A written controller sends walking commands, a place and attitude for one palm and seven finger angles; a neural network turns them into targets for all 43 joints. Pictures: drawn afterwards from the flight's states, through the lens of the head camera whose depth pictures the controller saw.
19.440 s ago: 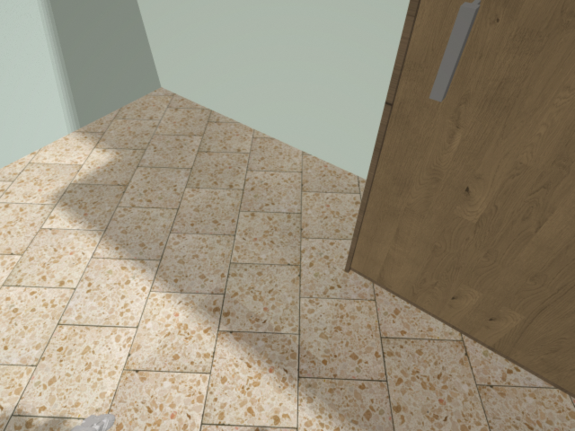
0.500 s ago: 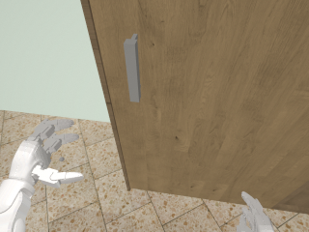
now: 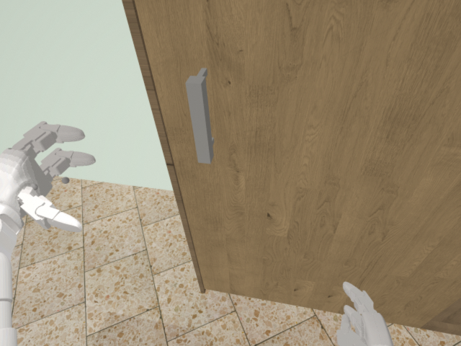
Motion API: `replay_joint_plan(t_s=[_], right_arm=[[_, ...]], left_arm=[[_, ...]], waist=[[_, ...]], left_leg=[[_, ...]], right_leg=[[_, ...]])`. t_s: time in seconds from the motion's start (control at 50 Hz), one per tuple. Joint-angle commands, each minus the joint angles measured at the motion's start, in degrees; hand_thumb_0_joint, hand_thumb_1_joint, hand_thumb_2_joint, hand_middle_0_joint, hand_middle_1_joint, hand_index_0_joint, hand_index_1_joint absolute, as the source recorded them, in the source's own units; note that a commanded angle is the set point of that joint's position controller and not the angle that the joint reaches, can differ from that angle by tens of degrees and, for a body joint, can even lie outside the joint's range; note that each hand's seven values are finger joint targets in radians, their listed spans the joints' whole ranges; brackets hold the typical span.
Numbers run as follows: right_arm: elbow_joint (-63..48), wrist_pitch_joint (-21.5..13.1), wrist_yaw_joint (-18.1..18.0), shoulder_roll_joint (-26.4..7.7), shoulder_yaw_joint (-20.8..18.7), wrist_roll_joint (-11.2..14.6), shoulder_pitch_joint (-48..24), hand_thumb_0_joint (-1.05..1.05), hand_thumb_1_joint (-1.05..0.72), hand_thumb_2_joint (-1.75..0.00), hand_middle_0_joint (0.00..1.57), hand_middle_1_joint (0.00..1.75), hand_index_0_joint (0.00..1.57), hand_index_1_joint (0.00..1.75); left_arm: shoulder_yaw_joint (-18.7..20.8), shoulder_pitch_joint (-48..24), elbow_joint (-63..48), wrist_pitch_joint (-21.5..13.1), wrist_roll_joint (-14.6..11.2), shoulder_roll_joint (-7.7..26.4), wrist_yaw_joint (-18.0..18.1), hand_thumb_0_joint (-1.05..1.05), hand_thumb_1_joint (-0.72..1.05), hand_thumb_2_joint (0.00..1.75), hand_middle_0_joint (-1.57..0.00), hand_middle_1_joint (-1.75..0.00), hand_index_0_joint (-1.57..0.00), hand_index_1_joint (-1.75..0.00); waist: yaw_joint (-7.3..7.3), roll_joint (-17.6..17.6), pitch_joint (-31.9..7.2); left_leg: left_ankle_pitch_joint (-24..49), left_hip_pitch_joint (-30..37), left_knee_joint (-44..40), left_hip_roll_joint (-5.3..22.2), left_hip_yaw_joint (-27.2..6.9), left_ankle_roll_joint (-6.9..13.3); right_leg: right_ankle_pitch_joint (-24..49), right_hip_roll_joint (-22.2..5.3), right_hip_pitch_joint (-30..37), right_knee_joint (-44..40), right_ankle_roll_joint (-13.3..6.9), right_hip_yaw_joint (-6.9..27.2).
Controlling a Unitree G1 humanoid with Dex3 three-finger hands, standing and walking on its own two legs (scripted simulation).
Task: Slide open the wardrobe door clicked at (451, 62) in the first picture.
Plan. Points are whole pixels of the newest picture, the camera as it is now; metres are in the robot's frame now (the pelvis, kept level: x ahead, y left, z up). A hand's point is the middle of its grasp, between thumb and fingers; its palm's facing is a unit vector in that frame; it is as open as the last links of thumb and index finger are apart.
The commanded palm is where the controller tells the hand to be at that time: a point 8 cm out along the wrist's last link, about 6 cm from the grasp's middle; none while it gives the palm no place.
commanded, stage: raise the hand with hooked fingers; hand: left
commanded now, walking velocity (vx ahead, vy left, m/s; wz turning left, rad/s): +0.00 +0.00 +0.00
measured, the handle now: (204, 117) +0.47 +0.11 +0.18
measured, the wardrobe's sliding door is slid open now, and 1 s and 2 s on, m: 0.00 0.00 0.00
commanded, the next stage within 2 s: move the hooked fingers beside the handle in 0.52 s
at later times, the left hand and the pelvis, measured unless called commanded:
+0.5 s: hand (73, 173) +0.29 +0.27 +0.20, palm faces +0.03 -0.99 -0.11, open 14.0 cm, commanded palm +0.25 +0.32 +0.21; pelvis +0.01 +0.00 +0.00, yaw -1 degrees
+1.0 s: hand (98, 164) +0.31 +0.25 +0.19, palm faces -0.01 -1.00 -0.09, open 14.0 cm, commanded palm +0.28 +0.29 +0.20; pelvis +0.01 +0.00 +0.00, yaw -1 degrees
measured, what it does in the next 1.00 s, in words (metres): stands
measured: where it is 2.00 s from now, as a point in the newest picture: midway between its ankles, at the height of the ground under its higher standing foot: outside the picture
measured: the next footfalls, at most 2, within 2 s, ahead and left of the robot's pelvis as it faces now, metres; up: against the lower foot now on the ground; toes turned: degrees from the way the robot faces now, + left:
none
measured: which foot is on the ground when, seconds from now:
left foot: down 0.00-1.00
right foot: down 0.00-1.00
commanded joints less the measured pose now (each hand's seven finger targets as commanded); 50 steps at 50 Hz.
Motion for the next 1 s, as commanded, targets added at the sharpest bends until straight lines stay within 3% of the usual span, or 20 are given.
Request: replay_joint_plan(t_s=[0.0, 0.06, 0.14, 0.18, 0.24, 0.3, 0.34, 0.4, 0.42, 0.46, 0.54, 0.62, 0.7, 0.8, 0.86, 0.92, 0.98], right_arm=[[-10.1, -2.9, -0.5, -7.2, -3.3, 0.4, -8.1, 0.00, -0.90, -0.90, 0.20, 0.30, 0.20, 0.30], [-10.2, -2.4, 0.0, -7.6, -3.5, 0.7, -7.7, 0.00, -0.90, -0.90, 0.20, 0.30, 0.20, 0.30], [-11.4, -2.2, 0.4, -7.7, -4.0, 0.6, -8.2, 0.00, -0.90, -0.90, 0.20, 0.30, 0.20, 0.30], [-11.9, -2.3, 0.2, -7.5, -4.1, 0.4, -8.3, 0.00, -0.90, -0.90, 0.20, 0.30, 0.20, 0.30], [-11.4, -2.4, 0.0, -7.2, -4.1, 0.2, -8.0, 0.00, -0.90, -0.90, 0.20, 0.30, 0.20, 0.30], [-11.2, -2.6, -0.4, -7.0, -4.1, 0.3, -7.8, 0.00, -0.90, -0.90, 0.20, 0.30, 0.20, 0.30], [-10.8, -2.5, -0.6, -7.2, -4.0, 0.4, -7.6, 0.00, -0.90, -0.90, 0.20, 0.30, 0.20, 0.30], [-11.0, -2.6, -0.8, -7.1, -3.9, 0.5, -7.5, 0.00, -0.90, -0.90, 0.20, 0.30, 0.20, 0.30], [-11.0, -2.7, -0.9, -7.0, -3.9, 0.4, -7.5, 0.00, -0.90, -0.90, 0.20, 0.30, 0.20, 0.30], [-10.8, -2.4, -0.7, -7.3, -3.8, 0.4, -7.3, 0.00, -0.90, -0.90, 0.20, 0.30, 0.20, 0.30], [-10.7, -2.1, -0.5, -7.3, -3.7, 0.5, -7.6, 0.00, -0.90, -0.90, 0.20, 0.30, 0.20, 0.30], [-11.1, -2.2, -0.5, -7.0, -3.6, 0.4, -7.8, 0.00, -0.90, -0.90, 0.20, 0.30, 0.20, 0.30], [-10.5, -2.2, -0.6, -6.8, -3.7, 0.4, -7.4, 0.00, -0.90, -0.90, 0.20, 0.30, 0.20, 0.30], [-10.3, -2.0, -0.7, -6.6, -3.6, 0.4, -7.9, 0.00, -0.90, -0.90, 0.20, 0.30, 0.20, 0.30], [-9.9, -1.5, -0.8, -6.8, -3.7, 0.2, -7.6, 0.00, -0.90, -0.90, 0.20, 0.30, 0.20, 0.30], [-10.7, -1.4, -0.7, -6.3, -3.8, 0.2, -8.2, 0.00, -0.90, -0.90, 0.20, 0.30, 0.20, 0.30], [-10.5, -0.9, -0.5, -6.4, -3.9, 0.2, -7.9, 0.00, -0.90, -0.90, 0.20, 0.30, 0.20, 0.30]], left_arm=[[7.7, -19.8, -8.9, -1.9, -1.6, 18.9, -1.0, 0.00, -0.50, 0.30, -0.30, -1.20, -0.30, -1.20], [4.7, -15.9, -3.6, -0.5, -1.8, 15.2, -2.2, 0.00, -0.50, 0.30, -0.30, -1.20, -0.30, -1.20], [6.9, -15.5, -8.4, -0.8, -1.9, 17.8, -1.6, 0.00, -0.50, 0.30, -0.30, -1.20, -0.30, -1.20], [8.6, -17.2, -12.3, -1.8, -2.0, 19.1, -0.8, 0.00, -0.50, 0.30, -0.30, -1.20, -0.30, -1.20], [10.2, -16.4, -13.1, -3.0, -2.1, 20.2, 0.6, 0.00, -0.50, 0.30, -0.30, -1.20, -0.30, -1.20], [9.0, -17.5, -12.7, -3.0, -1.6, 18.5, 1.3, 0.00, -0.50, 0.30, -0.30, -1.20, -0.30, -1.20], [7.8, -17.6, -12.1, -2.5, -1.2, 17.9, 1.3, 0.00, -0.50, 0.30, -0.30, -1.20, -0.30, -1.20], [6.5, -19.0, -13.1, -1.9, -0.6, 17.2, 0.8, 0.00, -0.50, 0.30, -0.30, -1.20, -0.30, -1.20], [6.7, -18.3, -12.1, -1.7, -0.7, 17.2, 0.7, 0.00, -0.50, 0.30, -0.30, -1.20, -0.30, -1.20], [7.0, -17.0, -10.4, -1.4, -1.1, 17.2, 0.3, 0.00, -0.50, 0.30, -0.30, -1.20, -0.30, -1.20], [6.7, -17.1, -9.5, -1.0, -1.2, 17.4, -0.1, 0.00, -0.50, 0.30, -0.30, -1.20, -0.30, -1.20], [6.1, -19.0, -12.0, -1.6, -1.1, 16.6, -0.1, 0.00, -0.50, 0.30, -0.30, -1.20, -0.30, -1.20], [3.8, -19.6, -10.6, -1.7, -1.3, 13.9, 0.4, 0.00, -0.50, 0.30, -0.30, -1.20, -0.30, -1.20], [1.6, -23.6, -12.3, -1.3, 0.1, 12.6, 2.3, 0.00, -0.50, 0.30, -0.30, -1.20, -0.30, -1.20], [3.4, -22.9, -10.2, -0.9, 0.6, 14.3, 3.6, 0.00, -0.50, 0.30, -0.30, -1.20, -0.30, -1.20], [2.6, -23.7, -12.5, -1.1, 0.9, 12.9, 4.4, 0.00, -0.50, 0.30, -0.30, -1.20, -0.30, -1.20], [3.2, -22.0, -10.2, -0.8, 0.9, 13.0, 4.8, 0.00, -0.50, 0.30, -0.30, -1.20, -0.30, -1.20]], waist=[[-0.37, -0.2, -10.4], [-0.68, -2.2, -7.2], [0.06, -2.4, -9.8], [0.11, -0.5, -12.9], [0.29, -0.2, -11.4], [-0.35, 2.7, -10.3], [-0.51, 0.7, -9.1], [-0.79, 3.3, -10.7], [-0.80, 3.1, -10.2], [-0.84, -0.7, -9.9], [-0.59, -0.8, -8.7], [-0.91, 1.7, -12.2], [-1.39, -0.6, -10.5], [-1.46, 1.4, -10.9], [-1.13, -1.2, -10.9], [-0.85, 2.5, -12.9], [-0.74, -0.8, -12.2]], left_leg=[[11.0, 3.2, -3.8, -1.9, -2.1, 1.9], [9.6, 1.4, -3.5, -1.7, -1.7, 1.8], [10.3, 1.9, -2.8, -1.6, -1.7, 1.8], [11.8, 3.6, -2.7, -1.8, -1.6, 2.0], [11.6, 3.4, -2.9, -1.6, -1.5, 1.9], [10.5, 3.8, -3.5, -1.6, -1.3, 1.9], [10.9, 3.7, -3.8, -1.4, -1.5, 1.9], [11.9, 5.1, -3.9, -1.6, -1.5, 1.8], [11.2, 5.0, -3.9, -1.6, -1.6, 1.8], [11.5, 4.2, -4.0, -1.5, -1.8, 1.9], [11.0, 4.0, -4.1, -1.4, -2.0, 1.8], [13.5, 5.9, -3.8, -1.6, -2.0, 1.7], [12.5, 5.6, -3.9, -1.4, -2.1, 1.8], [12.4, 6.1, -4.5, -1.3, -2.5, 1.5], [12.4, 5.0, -4.6, -1.2, -2.3, 1.7], [14.4, 6.3, -4.3, -1.3, -2.1, 1.4], [14.4, 5.0, -4.3, -1.1, -1.9, 1.5]], right_leg=[[11.9, 1.4, 1.6, -4.4, -0.8, 2.4], [11.0, 1.0, -0.1, -4.4, -0.6, 2.9], [10.5, 0.9, 0.8, -3.8, -0.6, 3.1], [12.2, 1.2, 1.5, -3.2, -0.6, 2.7], [11.9, 1.3, 1.5, -3.8, -0.7, 2.9], [11.0, 1.3, 0.3, -3.9, -0.7, 2.7], [11.1, 1.4, 0.5, -4.3, -0.7, 2.4], [12.5, 1.5, 0.4, -3.6, -0.8, 1.9], [11.8, 1.5, -0.1, -3.9, -0.8, 2.0], [12.4, 1.7, 0.5, -4.0, -0.6, 1.8], [11.3, 1.8, -0.2, -4.2, -0.8, 1.7], [14.0, 1.7, 0.5, -3.1, -0.9, 1.4], [13.5, 1.8, -0.8, -3.6, -0.7, 1.4], [12.4, 1.6, -0.8, -3.4, -1.0, 1.3], [12.3, 1.5, 0.1, -3.7, -0.9, 1.4], [14.1, 1.2, 0.6, -2.8, -1.1, 1.4], [14.8, 1.3, 1.3, -2.9, -1.0, 1.3]])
